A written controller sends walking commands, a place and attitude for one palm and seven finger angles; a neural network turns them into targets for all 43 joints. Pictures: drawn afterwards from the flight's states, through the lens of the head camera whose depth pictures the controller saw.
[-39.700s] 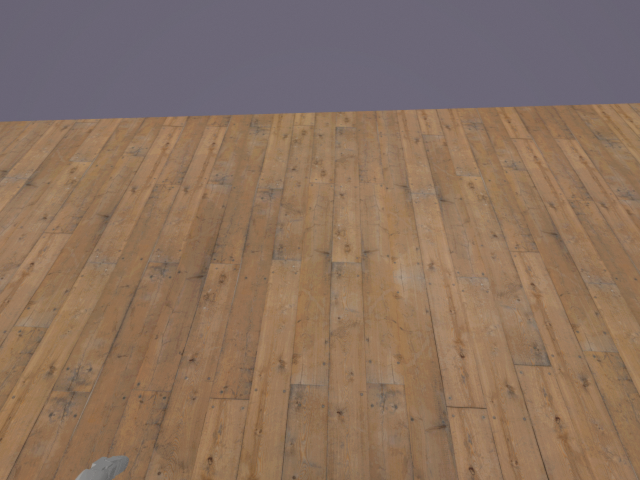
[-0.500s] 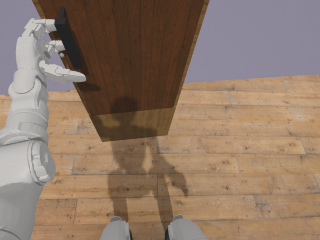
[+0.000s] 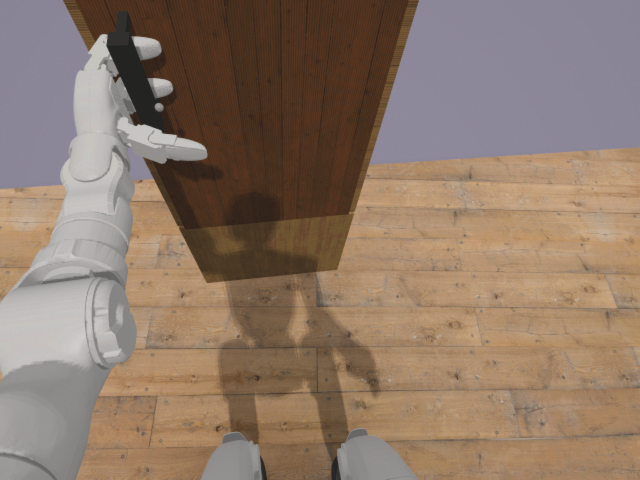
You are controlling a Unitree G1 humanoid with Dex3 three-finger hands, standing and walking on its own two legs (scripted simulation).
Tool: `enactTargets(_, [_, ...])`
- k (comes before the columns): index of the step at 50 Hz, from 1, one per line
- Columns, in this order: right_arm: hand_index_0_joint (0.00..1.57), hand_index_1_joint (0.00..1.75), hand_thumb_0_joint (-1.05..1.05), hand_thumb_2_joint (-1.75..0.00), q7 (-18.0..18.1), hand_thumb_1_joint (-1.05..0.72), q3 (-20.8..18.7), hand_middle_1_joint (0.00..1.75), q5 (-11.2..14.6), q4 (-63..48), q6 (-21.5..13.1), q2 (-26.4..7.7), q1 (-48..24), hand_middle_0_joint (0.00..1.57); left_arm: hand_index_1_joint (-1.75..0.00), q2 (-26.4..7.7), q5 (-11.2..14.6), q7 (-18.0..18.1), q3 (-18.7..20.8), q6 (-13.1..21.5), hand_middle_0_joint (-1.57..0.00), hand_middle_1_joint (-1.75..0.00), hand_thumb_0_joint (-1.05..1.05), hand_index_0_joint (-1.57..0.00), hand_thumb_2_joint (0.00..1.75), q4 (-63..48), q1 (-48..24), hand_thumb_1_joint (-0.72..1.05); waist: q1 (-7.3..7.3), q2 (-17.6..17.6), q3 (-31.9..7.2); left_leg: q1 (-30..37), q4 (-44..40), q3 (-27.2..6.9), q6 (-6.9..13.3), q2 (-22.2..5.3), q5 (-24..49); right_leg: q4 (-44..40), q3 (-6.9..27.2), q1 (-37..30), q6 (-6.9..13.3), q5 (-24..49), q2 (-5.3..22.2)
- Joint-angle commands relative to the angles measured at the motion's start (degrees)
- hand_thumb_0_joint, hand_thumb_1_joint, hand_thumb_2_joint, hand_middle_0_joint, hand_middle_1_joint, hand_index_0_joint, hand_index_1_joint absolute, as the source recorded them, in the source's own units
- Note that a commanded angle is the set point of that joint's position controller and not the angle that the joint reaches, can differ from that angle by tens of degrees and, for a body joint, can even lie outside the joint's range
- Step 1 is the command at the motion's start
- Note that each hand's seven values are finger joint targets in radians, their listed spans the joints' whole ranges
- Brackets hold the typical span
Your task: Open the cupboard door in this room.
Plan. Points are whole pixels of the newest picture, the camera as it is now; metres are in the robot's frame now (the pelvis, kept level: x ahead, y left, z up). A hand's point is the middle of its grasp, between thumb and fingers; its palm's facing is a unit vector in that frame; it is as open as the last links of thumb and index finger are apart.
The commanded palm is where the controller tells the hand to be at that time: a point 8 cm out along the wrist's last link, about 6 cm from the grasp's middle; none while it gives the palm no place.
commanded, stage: slide the fingers in behind the handle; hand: left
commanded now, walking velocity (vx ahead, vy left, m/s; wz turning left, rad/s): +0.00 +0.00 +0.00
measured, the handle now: (140, 77) +0.59 +0.16 +0.10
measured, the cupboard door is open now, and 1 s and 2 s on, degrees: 1 1 24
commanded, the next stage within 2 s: close the thumb around the handle in 0.48 s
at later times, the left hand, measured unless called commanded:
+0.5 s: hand (163, 107) +0.54 +0.13 +0.10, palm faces +0.05 -1.00 -0.02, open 14.1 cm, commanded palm +0.52 +0.16 +0.10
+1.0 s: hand (162, 107) +0.54 +0.13 +0.10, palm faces +0.05 -1.00 -0.02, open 9.3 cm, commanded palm +0.52 +0.17 +0.10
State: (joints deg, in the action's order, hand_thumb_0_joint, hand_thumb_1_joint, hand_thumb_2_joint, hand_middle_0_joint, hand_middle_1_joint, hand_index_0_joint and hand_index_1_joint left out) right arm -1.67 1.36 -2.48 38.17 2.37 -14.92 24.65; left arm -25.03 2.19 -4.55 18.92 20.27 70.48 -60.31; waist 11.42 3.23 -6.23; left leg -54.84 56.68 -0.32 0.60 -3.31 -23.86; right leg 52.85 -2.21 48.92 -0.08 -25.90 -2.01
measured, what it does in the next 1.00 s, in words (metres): stands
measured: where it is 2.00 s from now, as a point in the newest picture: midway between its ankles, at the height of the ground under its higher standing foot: outside the picture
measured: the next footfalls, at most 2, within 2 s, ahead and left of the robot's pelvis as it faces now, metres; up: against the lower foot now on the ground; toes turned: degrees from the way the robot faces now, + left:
none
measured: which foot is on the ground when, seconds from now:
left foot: down 0.00-1.00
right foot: down 0.00-1.00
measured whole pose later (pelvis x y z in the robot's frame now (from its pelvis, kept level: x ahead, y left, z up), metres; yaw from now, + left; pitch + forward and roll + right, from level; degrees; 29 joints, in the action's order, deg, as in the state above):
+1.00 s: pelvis +0.01 +0.00 +0.00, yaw +0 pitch +22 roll -3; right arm -2.1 0.7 -2.4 38.5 2.6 -14.7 24.1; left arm -23.0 2.9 -2.3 18.0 21.1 69.7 -58.7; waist 10.5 3.4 -6.7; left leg -53.5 55.9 -0.2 0.4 -3.0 -24.1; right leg 52.7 -2.0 47.8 0.1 -26.5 -1.8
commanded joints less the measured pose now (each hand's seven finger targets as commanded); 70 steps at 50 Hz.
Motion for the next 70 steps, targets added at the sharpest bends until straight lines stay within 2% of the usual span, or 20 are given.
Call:
enactTargets(1, [0.20,0.30,0.00,-0.90,0.73,-0.90,-3.90,0.30,-0.08,-2.10,-0.36,-10.25,10.86,0.20,-1.20,-10.23,0.60,1.23,0.78,3.76,-0.30,-1.20,0.00,-0.30,0.30,-12.80,-29.06,-0.50,1.67,5.97,-29.19,28.77,-3.47,-2.57,0.71,1.89,24.04,-5.57,-0.44,-4.52,0.81,22.38,-2.12])
enactTargets(3, [0.20,0.30,0.00,-0.90,0.58,-0.90,-3.76,0.30,-0.14,-2.16,-0.36,-10.23,10.92,0.20,-1.20,-9.96,0.08,1.87,0.28,3.81,-0.30,-1.20,0.00,-0.30,0.30,-12.29,-29.07,-0.50,2.04,3.50,-27.23,26.85,-3.74,-2.49,0.87,1.94,22.65,-5.72,-0.38,-5.03,0.64,21.92,-2.10])
enactTargets(5, [0.20,0.30,0.00,-0.90,0.38,-0.90,-4.04,0.30,-0.22,-2.38,-0.47,-10.07,10.80,0.20,-1.20,-8.76,-0.38,2.02,-0.58,4.80,-0.30,-1.20,0.00,-0.30,0.30,-14.24,-29.03,-0.50,1.75,5.19,-29.07,28.63,-3.30,-2.48,0.79,1.92,24.21,-5.17,-0.31,-4.72,0.94,22.81,-2.06])
enactTargets(9, [0.20,0.30,0.00,-0.90,0.29,-0.90,-4.22,0.30,0.00,-2.25,-0.43,-10.13,10.50,0.20,-1.20,-7.65,0.25,1.65,-1.20,4.87,-0.30,-1.20,0.00,-0.30,0.30,-13.79,-28.44,-0.50,1.92,3.98,-28.80,27.98,-3.55,-2.21,0.84,2.10,23.10,-5.82,-0.07,-5.65,0.76,23.07,-2.16])
enactTargets(13, [0.20,0.30,0.00,-0.90,0.59,-0.90,-4.13,0.30,0.12,-1.71,-0.38,-10.34,10.84,0.20,-1.20,-9.56,0.32,1.68,0.03,4.68,-0.30,-1.20,0.00,-0.30,0.30,-12.26,-29.18,-0.50,2.29,2.53,-27.45,26.56,-3.72,-2.21,0.99,2.05,21.72,-6.00,0.12,-5.91,0.59,22.46,-1.99])
enactTargets(15, [0.20,0.30,0.00,-0.90,0.49,-0.90,-4.12,0.30,0.04,-2.02,-0.51,-10.01,10.74,0.20,-1.20,-6.48,0.47,1.41,-2.16,4.74,-0.30,-1.20,0.00,-0.30,0.30,-13.08,-29.23,-0.50,2.45,3.65,-28.23,27.79,-3.61,-2.22,1.00,2.18,22.99,-5.74,-0.04,-5.39,0.75,23.13,-2.05])
enactTargets(20, [0.20,0.30,0.00,-0.90,0.37,-0.90,-4.37,0.30,-0.04,-1.69,-0.39,-9.93,10.87,0.20,-1.20,-5.67,0.47,1.52,-2.67,5.05,-0.30,-1.20,0.00,-0.30,0.30,-13.87,-29.50,-0.50,2.30,5.16,-29.05,29.56,-3.23,-2.48,0.85,2.12,24.98,-5.53,-0.17,-4.64,0.89,23.90,-2.03])
enactTargets(23, [0.20,0.30,0.00,-0.90,0.49,-0.90,-4.34,0.30,0.08,-1.47,-0.20,-10.19,10.88,0.20,-1.20,-7.92,0.43,1.43,-1.23,4.82,-0.30,-1.20,0.00,-0.30,0.30,-13.61,-29.16,-0.50,1.88,4.37,-29.31,28.42,-3.43,-2.41,0.81,2.14,24.47,-5.56,0.00,-5.92,0.75,24.26,-1.95])
enactTargets(24, [0.20,0.30,0.00,-0.90,0.37,-0.90,-4.28,0.30,0.17,-1.74,-0.26,-9.88,10.37,0.20,-1.20,-5.85,0.50,1.23,-3.00,4.82,-0.30,-1.20,0.00,-0.30,0.30,-14.27,-29.28,-0.50,2.12,5.28,-29.26,28.76,-3.46,-2.23,0.85,2.29,24.30,-5.74,0.05,-5.72,0.78,24.31,-1.99])
enactTargets(29, [0.20,0.30,0.00,-0.90,0.39,-0.90,-4.17,0.30,0.22,-1.76,-0.14,-9.90,10.27,0.20,-1.20,-6.48,0.74,1.20,-2.25,4.60,-0.30,-1.20,0.00,-0.30,0.30,-13.51,-27.49,-0.50,1.86,3.53,-28.26,27.55,-3.71,-1.98,0.95,2.40,24.13,-5.99,0.10,-7.17,0.71,25.22,-2.03])
enactTargets(37, [0.20,0.30,0.00,-0.90,0.65,-0.90,-4.05,0.30,0.44,-2.09,0.00,-10.01,10.05,0.20,-1.25,-9.56,0.94,0.72,0.30,4.77,-0.33,-1.25,0.00,-0.33,0.49,-13.06,-26.04,-0.05,1.20,2.89,-27.69,26.87,-3.99,-1.83,0.92,2.33,24.30,-5.85,0.18,-8.22,0.70,25.95,-2.05])
enactTargets(44, [0.20,0.30,0.00,-0.90,0.44,-0.90,-4.36,0.30,0.17,-1.78,-0.14,-9.91,10.18,0.20,-1.29,-5.83,0.79,1.17,-2.46,4.93,-0.36,-1.29,0.00,-0.36,0.66,-13.59,-28.04,0.34,2.07,3.85,-27.87,28.83,-3.75,-2.45,0.69,2.11,24.39,-5.79,-0.22,-5.36,0.71,23.91,-2.01])
enactTargets(54, [0.20,0.30,0.00,-0.90,0.40,-0.90,-4.44,0.30,0.12,-1.49,-0.18,-9.95,10.12,0.20,-1.35,-6.36,0.88,1.27,-1.87,5.14,-0.40,-1.35,0.00,-0.40,0.90,-14.56,-28.51,0.90,1.95,4.42,-28.84,29.54,-3.52,-2.41,0.67,2.02,25.04,-5.72,-0.21,-5.44,0.76,24.36,-2.08])
enactTargets(56, [0.20,0.30,0.00,-0.90,0.47,-0.90,-4.42,0.30,0.22,-1.71,-0.16,-10.04,10.03,0.20,-1.35,-7.20,0.85,1.24,-1.02,5.06,-0.40,-1.35,0.00,-0.40,0.90,-13.25,-26.47,0.90,1.36,3.96,-28.96,28.93,-3.69,-2.39,0.66,2.19,24.82,-5.66,-0.15,-6.07,0.83,24.49,-2.11])
enactTargets(58, [0.20,0.30,0.00,-0.90,0.48,-0.90,-4.15,0.30,0.31,-1.73,-0.09,-9.94,9.95,0.20,-1.35,-6.41,0.77,1.12,-2.11,4.65,-0.40,-1.35,0.00,-0.40,0.90,-12.32,-27.47,0.90,2.05,3.35,-26.41,27.45,-4.15,-2.30,0.77,2.20,22.67,-6.12,-0.22,-5.50,0.69,22.90,-2.14])
enactTargets(61, [0.20,0.30,0.00,-0.90,0.69,-0.90,-4.29,0.30,0.20,-1.82,-0.20,-10.08,10.34,0.20,-1.35,-9.17,0.83,1.17,0.23,5.08,-0.40,-1.35,0.00,-0.40,0.90,-14.03,-27.52,0.90,1.21,4.23,-29.60,28.22,-3.85,-2.13,0.87,2.32,24.61,-5.74,0.17,-7.42,0.73,25.14,-2.03])
enactTargets(66, [0.20,0.30,0.00,-0.90,0.57,-0.90,-4.19,0.30,0.36,-2.28,-0.10,-9.89,9.86,0.20,-1.35,-8.26,1.18,0.82,-0.06,5.01,-0.40,-1.35,0.00,-0.40,0.90,-13.55,-25.73,0.90,0.83,4.03,-28.12,27.50,-4.02,-1.81,0.80,2.43,24.44,-5.96,0.10,-7.62,0.72,25.25,-2.15])
enactTargets(67, [0.20,0.30,0.00,-0.90,0.70,-0.90,-4.15,0.30,0.35,-2.05,-0.03,-10.14,9.96,0.20,-1.35,-10.04,0.90,0.91,0.88,5.05,-0.40,-1.35,0.00,-0.40,0.90,-13.51,-26.37,0.90,0.97,3.77,-28.13,27.41,-3.98,-2.02,0.74,2.23,24.08,-5.79,0.09,-7.38,0.75,24.75,-2.03])
enactTargets(69, [0.20,0.30,0.00,-0.90,0.62,-0.90,-4.26,0.30,0.37,-2.31,-0.13,-9.95,9.86,0.20,-1.35,-8.18,1.07,0.85,-0.22,4.94,-0.40,-1.35,0.00,-0.40,0.90,-13.78,-25.69,0.90,1.09,3.51,-28.14,27.79,-4.14,-1.91,0.78,2.30,24.00,-6.07,0.02,-7.41,0.68,24.68,-2.15])
enactTargets(70, [0.20,0.30,0.00,-0.90,0.85,-0.90,-4.14,0.30,0.27,-1.95,-0.07,-10.26,10.34,0.20,-1.35,-11.73,0.94,0.98,2.12,5.28,-0.40,-1.35,0.00,-0.40,0.90,-13.71,-27.22,0.90,1.01,3.48,-28.10,27.29,-3.87,-1.90,0.89,2.23,24.63,-5.68,0.20,-7.93,0.78,25.34,-2.05])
